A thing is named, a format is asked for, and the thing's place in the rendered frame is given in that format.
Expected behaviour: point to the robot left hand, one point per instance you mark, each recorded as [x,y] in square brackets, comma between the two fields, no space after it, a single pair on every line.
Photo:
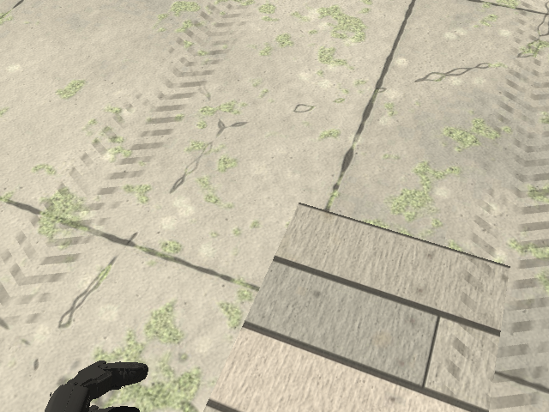
[94,381]

